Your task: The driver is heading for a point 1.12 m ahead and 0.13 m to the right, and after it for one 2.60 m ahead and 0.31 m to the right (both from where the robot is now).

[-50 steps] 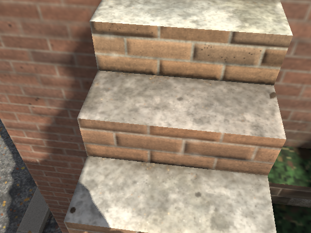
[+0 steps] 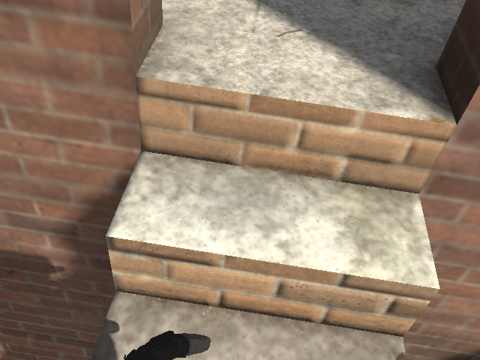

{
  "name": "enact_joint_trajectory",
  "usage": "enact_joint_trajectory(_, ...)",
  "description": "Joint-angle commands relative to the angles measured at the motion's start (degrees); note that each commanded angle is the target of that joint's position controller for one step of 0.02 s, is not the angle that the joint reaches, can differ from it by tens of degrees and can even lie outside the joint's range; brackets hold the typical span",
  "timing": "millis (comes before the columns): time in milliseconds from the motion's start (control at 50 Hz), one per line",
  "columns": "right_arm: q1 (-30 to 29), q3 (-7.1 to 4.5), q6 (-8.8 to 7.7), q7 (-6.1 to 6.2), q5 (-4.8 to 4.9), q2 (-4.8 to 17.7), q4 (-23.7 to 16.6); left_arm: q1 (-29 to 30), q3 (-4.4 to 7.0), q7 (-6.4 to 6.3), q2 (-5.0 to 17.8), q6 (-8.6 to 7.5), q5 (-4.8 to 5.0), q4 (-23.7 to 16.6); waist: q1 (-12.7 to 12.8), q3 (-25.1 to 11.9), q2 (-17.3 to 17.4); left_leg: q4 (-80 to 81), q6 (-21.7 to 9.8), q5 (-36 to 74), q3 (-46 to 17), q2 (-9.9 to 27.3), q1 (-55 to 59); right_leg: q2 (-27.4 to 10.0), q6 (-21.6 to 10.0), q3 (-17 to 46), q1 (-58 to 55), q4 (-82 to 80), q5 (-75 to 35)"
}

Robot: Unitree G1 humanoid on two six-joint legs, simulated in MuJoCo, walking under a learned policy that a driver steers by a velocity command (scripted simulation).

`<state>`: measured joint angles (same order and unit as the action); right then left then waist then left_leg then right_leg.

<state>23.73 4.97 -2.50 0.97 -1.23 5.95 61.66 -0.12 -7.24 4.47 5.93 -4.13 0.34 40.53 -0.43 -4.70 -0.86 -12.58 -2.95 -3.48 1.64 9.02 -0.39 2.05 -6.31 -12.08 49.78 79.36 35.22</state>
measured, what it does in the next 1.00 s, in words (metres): climbs: left foot 0.20 m higher, then right foot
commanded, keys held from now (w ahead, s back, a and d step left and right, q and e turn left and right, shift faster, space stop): w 1.00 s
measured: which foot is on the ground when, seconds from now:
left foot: down 0.00-0.02, up 0.04-0.48, down 0.50-0.88, up 0.90-1.00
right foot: down 0.00-0.56, up 0.58-0.88, down 0.90-1.00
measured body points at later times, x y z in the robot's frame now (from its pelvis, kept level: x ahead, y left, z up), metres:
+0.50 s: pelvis +0.20 +0.00 +0.16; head +0.20 -0.05 +0.61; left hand +0.09 +0.16 +0.02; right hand +0.43 -0.11 +0.06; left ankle +0.32 +0.14 -0.33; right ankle +0.09 -0.08 -0.58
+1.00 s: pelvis +0.38 -0.04 +0.33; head +0.35 -0.07 +0.78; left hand +0.43 +0.18 +0.20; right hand +0.60 -0.25 +0.26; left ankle +0.33 +0.15 -0.27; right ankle +0.37 -0.12 -0.39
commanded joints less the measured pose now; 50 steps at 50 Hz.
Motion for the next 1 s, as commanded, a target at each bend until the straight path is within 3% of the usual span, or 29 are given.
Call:
enact_joint_trajectory(20, 3.0, -2.9, -0.03, -0.89, 0.41, 7.7, -3.2, -23.4, 7.6, 0.89, 17.8, 1.06, -2.09, 7.1, 7.4, -14.7, -3.5, -38.5, -9.5, 42.3, -2.8, -2.4, -13.6, -12.6, -10.3, 48.2, -37.7, -46.4, 11.4)
enact_joint_trajectory(40, -9.9, -2.88, -0.63, -2.7, 0.8, 4.8, -7.8, -30.2, 8.74, -0.57, 19.8, 2.64, -3.04, 12.0, 10.3, -11.8, -14.4, -67.8, -6.6, 0.5, -6.9, -15.1, -30.3, -18.9, -13.3, 73.7, -38.8, -72.4, 29.7)
enact_joint_trajectory(60, -18.2, -2.95, -2.71, -5.45, 1.55, 2.8, -13.5, -22.8, 4.92, -1.09, 8.3, 2.33, -4.63, 13.4, 5.8, -1.2, -7.4, -93.2, -6.2, -2.5, -17.7, -15.8, -39.4, -21.1, -10.0, 72.5, -26.8, -72.0, 21.4)
enact_joint_trajectory(100, -24.4, -1.6, -4.97, -8.96, 1.52, 2.6, -21.1, -14.9, 1.59, -1.44, -1.4, 0.3, -4.61, 15.4, -2.2, 10.8, -1.4, -103.0, -9.5, -3.3, -17.4, -12.6, -51.2, -17.3, -6.4, 48.5, -15.7, -58.9, 8.7)
enact_joint_trajectory(140, -17.2, -1.16, -4.83, -8.94, 0.66, 3.6, -19.8, -12.0, 1.15, -1.66, -3.6, -1.5, -3.87, 17.8, -6.0, 6.7, 6.2, -104.5, -10.1, 2.1, -17.9, -12.3, -51.6, -12.9, -3.4, 32.3, -18.9, -53.4, -5.8)
enact_joint_trajectory(260, -18.9, 0.32, -1.77, -4.6, 0.5, 5.1, -18.3, -19.5, 1.32, -1.58, 2.1, -3.73, -3.58, 18.5, -3.8, 4.8, 4.0, -99.3, -4.5, 6.8, -5.5, -13.7, -53.5, -10.9, -5.8, 14.7, -22.2, -61.2, -26.5)
enact_joint_trajectory(340, -26.5, -0.19, -1.27, -4.84, 3.93, 2.6, -17.9, -35.2, 2.24, -1.98, 2.7, -3.16, -4.16, 21.9, 4.9, 5.8, -2.4, -106.5, -3.4, 3.6, -8.2, -13.0, -79.7, -15.9, -2.3, 20.7, -51.8, -59.2, -35.3)
enact_joint_trajectory(400, -34.7, 0.61, -2.17, -6.0, 4.3, 0.8, -21.0, -36.4, 2.57, -2.46, 2.2, -2.07, -4.15, 20.6, 7.1, 8.3, -5.0, -107.3, -3.2, -0.8, -7.7, -11.7, -92.7, -17.5, -2.3, 23.5, -58.2, -61.2, -27.3)
enact_joint_trajectory(480, -43.3, 2.29, -2.65, -3.68, 3.53, 2.3, -29.7, -32.3, 3.26, -4.54, 4.3, -2.03, -1.49, 20.9, 5.4, 8.8, -8.6, -84.3, -0.5, -3.8, 3.3, -7.8, -71.9, -15.6, -1.5, 17.3, -40.9, -74.1, -41.3)
enact_joint_trajectory(500, -44.7, 4.29, -2.73, -3.81, 4.2, 1.3, -31.3, -27.2, 3.63, -6.21, 7.6, -1.49, 1.26, 21.0, 1.3, 7.2, -9.2, -56.9, -0.9, -19.4, 14.4, -9.4, -40.9, -13.3, -0.8, 9.5, -24.0, -82.4, -58.4)
enact_joint_trajectory(520, -43.0, 3.14, -2.25, -2.96, 4.21, 2.1, -30.6, -37.9, 3.88, -6.53, 9.5, -1.88, 1.1, 25.2, 2.5, -0.4, -12.5, -55.7, 0.2, -26.9, 21.1, -16.9, -22.3, -13.2, -2.4, 9.0, -25.7, -75.0, -90.9)
enact_joint_trajectory(540, -35.1, -0.04, -2.39, -3.07, 4.48, 8.1, -30.3, -44.0, 2.67, -6.09, 7.4, -3.05, -1.37, 26.8, -0.6, -8.4, -8.4, -57.1, -3.1, -22.8, 20.7, -20.7, -13.2, -11.2, 0.8, 3.8, -35.3, -60.8, -129.4)
enact_joint_trajectory(580, -7.3, -3.04, 1.09, -0.8, 1.12, 12.2, -23.4, -25.9, 8.62, -5.59, 24.1, -2.96, 0.15, 21.3, -16.6, -14.9, -18.1, -25.2, -7.2, -14.2, -5.2, -9.4, 0.6, -13.1, 4.4, 12.7, -41.6, -38.5, -130.4)
enact_joint_trajectory(600, 10.1, -5.72, 2.28, 0.3, 0.25, 17.6, -14.5, -25.5, 8.16, -4.65, 18.8, -1.89, -0.25, 17.9, -18.8, -25.2, -5.3, -21.8, -13.5, -22.9, -21.8, -4.6, 15.2, -4.2, 7.8, 8.4, -26.1, -19.3, -106.5)
enact_joint_trajectory(620, 9.7, -5.44, 2.73, 1.66, -0.5, 17.9, -9.7, -16.1, 7.4, -2.93, 12.6, -1.52, 0.39, 12.7, -14.2, -19.1, 18.6, -7.8, -18.0, -16.5, -38.1, 3.9, 4.1, 5.1, 7.5, 14.2, -15.9, 15.4, -25.0)
enact_joint_trajectory(640, -1.6, -0.73, 1.83, 2.05, -5.28, 3.1, -10.2, 1.8, 6.74, -1.51, 8.5, -1.82, 1.86, -2.1, -8.0, -6.3, 14.8, -13.8, -13.2, -7.7, -34.3, 6.1, -10.6, 5.5, 4.3, 27.6, 0.0, 39.9, -15.6)
enact_joint_trajectory(660, -7.6, 0.73, 0.56, 1.9, -5.14, -2.5, -10.4, 9.2, 4.86, -1.17, 3.3, -1.65, 1.36, -10.5, -4.4, 1.7, 12.0, -21.0, -9.2, -5.3, -23.4, 5.0, -17.5, 3.9, 2.1, 28.6, 9.7, 47.9, -5.7)
enact_joint_trajectory(700, -10.7, 1.07, -2.36, 0.8, -1.42, -5.4, -8.9, -5.1, 2.09, 0.94, -2.0, -1.41, -0.1, -10.7, 6.1, 4.3, 0.3, -21.3, -3.3, -4.8, -13.9, 2.0, -20.1, -0.4, -2.0, 28.8, 10.5, 41.0, -2.9)
enact_joint_trajectory(740, -20.9, 0.48, -2.56, 0.5, -2.06, -1.0, -13.9, -18.7, 2.05, 1.78, 1.9, -1.02, 0.0, -8.1, 15.4, 1.1, -3.3, -13.9, -2.3, -5.9, -5.8, -0.5, -29.7, -1.7, 0.0, 23.7, -2.6, 29.8, -9.4)
enact_joint_trajectory(760, -27.5, -1.19, -2.31, 0.85, -1.52, 5.1, -16.6, -24.8, 2.45, 1.36, 5.0, -0.21, -0.56, -5.7, 19.5, 1.0, -3.5, -9.7, -1.9, 1.6, 0.5, -2.2, -36.7, -0.6, 2.0, 18.3, -14.3, 19.6, -11.9)
enact_joint_trajectory(820, -37.9, -3.98, -0.24, 0.86, 0.98, 15.3, -20.8, -32.8, 5.87, -6.42, 12.8, 5.21, -3.71, 0.4, 21.4, 4.6, 2.6, -12.6, -1.2, 32.0, 6.4, -3.9, -39.1, 1.2, 10.9, 9.8, -31.9, 0.6, -16.2)
enact_joint_trajectory(840, -35.4, -4.2, 0.86, 0.8, 1.49, 17.3, -22.2, -34.1, 6.3, -8.3, 12.8, 6.14, -4.46, 0.1, 20.9, 5.7, 4.8, -18.5, -0.5, 36.7, 4.6, -4.2, -32.3, 0.5, 9.4, 14.6, -30.4, -14.8, -13.2)
enact_joint_trajectory(860, -33.9, -3.93, 1.63, 0.13, -0.77, 15.7, -26.0, -34.7, 8.25, -8.66, 16.2, 5.76, -4.97, 1.9, 19.6, 6.0, -6.1, -33.2, 0.8, 37.2, 6.1, -7.7, -25.3, 2.5, 6.1, 9.9, -33.1, -36.5, -34.6)
enact_joint_trajectory(880, -23.6, -2.66, 1.61, -0.34, 0.66, 12.6, -24.6, -32.0, 8.41, -8.01, 13.5, 5.31, -3.39, 5.5, 13.5, 1.3, -5.5, -47.8, -0.6, 14.5, 4.9, -8.8, -18.9, -2.3, 3.2, 12.8, -37.2, -62.3, -49.7)
enact_joint_trajectory(900, -13.0, -1.92, 0.62, -1.48, 2.28, 8.4, -22.7, -20.4, 5.68, -6.53, 5.6, 5.28, -2.18, 7.2, 2.7, 6.1, -5.4, -56.1, -2.3, -13.1, -0.5, -7.2, -22.0, -5.1, 1.8, 15.7, -36.8, -68.2, -57.8)
enact_joint_trajectory(920, -11.4, -1.01, -1.34, -2.6, 0.98, 2.3, -24.5, -19.4, 4.03, -5.56, 1.3, 4.68, -3.07, 9.3, -2.8, 7.5, -8.4, -72.9, -2.6, -20.2, -9.8, -9.9, -29.7, -7.7, 5.5, 19.9, -38.5, -57.9, -79.9)
enact_joint_trajectory(940, -2.9, -0.47, -1.99, -4.77, -0.28, -1.9, -20.6, -21.9, 4.09, -5.58, 2.4, 3.71, -4.84, 7.5, -4.6, 2.3, -5.3, -79.4, 1.4, -19.7, -19.0, -14.1, -33.5, -13.7, 1.6, 28.5, -40.5, -48.7, -103.2)
enact_joint_trajectory(960, 4.6, -1.45, -1.7, -5.57, -0.62, 0.0, -18.0, -16.4, 5.43, -5.55, 7.4, 4.02, -4.24, 4.9, -8.1, -2.0, -0.4, -79.4, 4.9, -20.2, -20.0, -13.3, -34.8, -16.1, -3.0, 31.0, -42.1, -49.3, -95.5)
enact_joint_trajectory(1000, -8.9, -2.34, 0.26, -4.56, 0.22, 5.8, -19.5, -4.8, 6.48, -5.67, 9.6, 5.32, -2.24, 1.4, -7.2, 0.5, 5.0, -60.1, 8.4, -28.6, -15.4, -10.0, -38.4, -14.1, -1.8, 29.2, -43.6, -50.6, -69.7)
